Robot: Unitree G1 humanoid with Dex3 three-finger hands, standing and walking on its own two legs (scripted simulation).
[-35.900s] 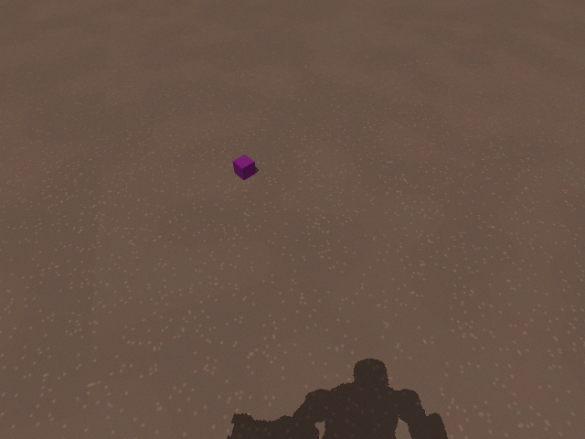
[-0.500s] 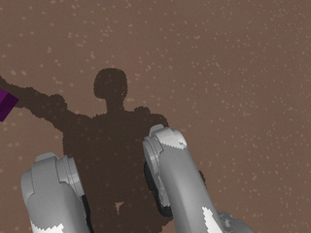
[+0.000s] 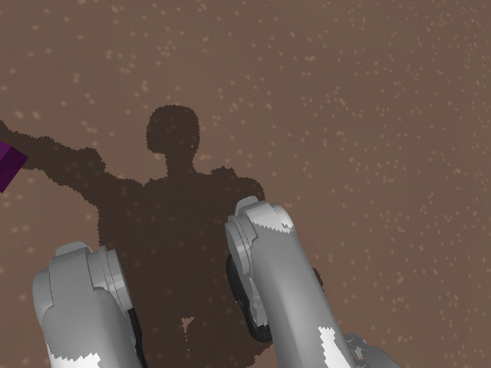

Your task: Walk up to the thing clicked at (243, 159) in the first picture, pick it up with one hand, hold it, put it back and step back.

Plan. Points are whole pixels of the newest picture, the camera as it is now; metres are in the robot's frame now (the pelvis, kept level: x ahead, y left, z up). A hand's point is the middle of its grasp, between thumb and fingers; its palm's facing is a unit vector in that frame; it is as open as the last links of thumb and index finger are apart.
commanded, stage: rise first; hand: left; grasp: from above
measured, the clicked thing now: out of the picture +0.49 +0.34 -0.29
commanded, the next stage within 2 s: approach in 1.30 s
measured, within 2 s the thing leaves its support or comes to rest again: neither
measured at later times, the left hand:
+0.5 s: hand out of the picture +0.46 +0.37 -0.16, palm faces -0.21 -0.33 -0.92, open 13.6 cm
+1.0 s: hand out of the picture +0.46 +0.37 -0.16, palm faces -0.20 -0.33 -0.92, open 13.6 cm
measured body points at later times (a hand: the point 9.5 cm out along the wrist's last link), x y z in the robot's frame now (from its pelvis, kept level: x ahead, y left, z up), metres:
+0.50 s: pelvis +0.00 +0.00 +0.00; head +0.26 +0.08 +0.36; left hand +0.47 +0.38 -0.11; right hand +0.02 -0.26 -0.08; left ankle +0.07 +0.14 -0.29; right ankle +0.10 -0.13 -0.29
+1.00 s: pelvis +0.00 +0.00 +0.00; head +0.26 +0.08 +0.36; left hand +0.47 +0.38 -0.11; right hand +0.02 -0.25 -0.08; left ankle +0.07 +0.14 -0.29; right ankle +0.10 -0.13 -0.29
